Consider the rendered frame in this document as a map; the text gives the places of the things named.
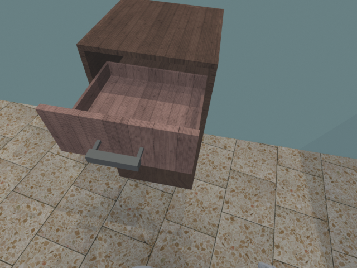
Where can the drawer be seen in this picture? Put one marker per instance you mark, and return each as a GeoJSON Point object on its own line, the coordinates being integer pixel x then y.
{"type": "Point", "coordinates": [130, 106]}

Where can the handle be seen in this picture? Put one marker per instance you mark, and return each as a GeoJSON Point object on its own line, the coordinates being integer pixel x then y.
{"type": "Point", "coordinates": [96, 156]}

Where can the cabinet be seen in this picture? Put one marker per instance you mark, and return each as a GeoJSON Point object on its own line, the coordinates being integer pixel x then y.
{"type": "Point", "coordinates": [162, 35]}

